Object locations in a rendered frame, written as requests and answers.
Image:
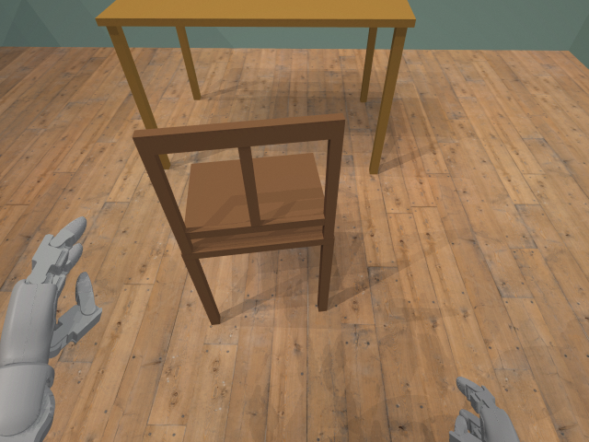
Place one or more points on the robot left forearm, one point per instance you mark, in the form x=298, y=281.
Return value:
x=26, y=402

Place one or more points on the robot right hand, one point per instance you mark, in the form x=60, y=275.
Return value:
x=493, y=424

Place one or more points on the chair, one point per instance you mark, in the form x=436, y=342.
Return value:
x=249, y=204

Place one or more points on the table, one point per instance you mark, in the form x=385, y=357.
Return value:
x=370, y=14

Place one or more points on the robot left hand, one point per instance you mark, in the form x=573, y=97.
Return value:
x=28, y=333

